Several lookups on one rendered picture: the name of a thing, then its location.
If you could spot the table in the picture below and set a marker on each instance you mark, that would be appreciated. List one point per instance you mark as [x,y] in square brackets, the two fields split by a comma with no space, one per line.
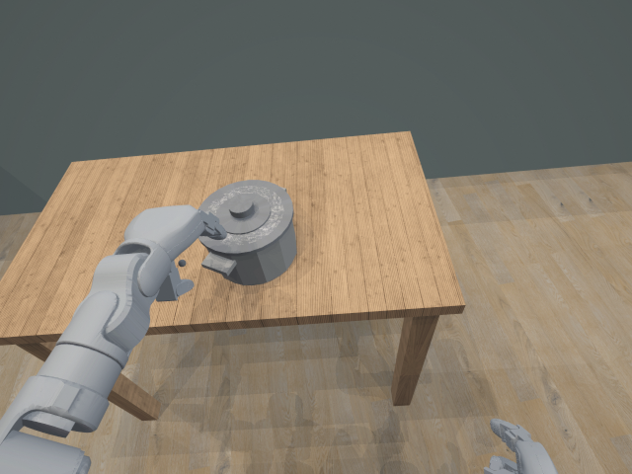
[369,246]

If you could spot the knob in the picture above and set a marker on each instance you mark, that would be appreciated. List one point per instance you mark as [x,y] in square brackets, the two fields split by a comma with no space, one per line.
[241,206]

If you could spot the pot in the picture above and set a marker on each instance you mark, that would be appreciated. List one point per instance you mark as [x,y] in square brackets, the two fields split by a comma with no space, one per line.
[259,267]

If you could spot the robot left forearm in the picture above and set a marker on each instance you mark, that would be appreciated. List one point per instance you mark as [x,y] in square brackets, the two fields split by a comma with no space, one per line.
[70,391]

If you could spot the robot left upper arm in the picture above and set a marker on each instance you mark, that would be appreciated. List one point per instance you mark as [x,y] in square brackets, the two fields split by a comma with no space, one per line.
[22,453]

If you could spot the lid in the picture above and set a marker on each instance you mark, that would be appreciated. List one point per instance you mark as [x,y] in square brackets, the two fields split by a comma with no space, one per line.
[271,218]

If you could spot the robot right hand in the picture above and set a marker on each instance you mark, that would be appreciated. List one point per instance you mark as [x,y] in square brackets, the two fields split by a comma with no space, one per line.
[531,457]

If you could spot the robot left hand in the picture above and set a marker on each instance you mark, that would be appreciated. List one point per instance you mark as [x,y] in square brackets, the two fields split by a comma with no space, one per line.
[174,228]

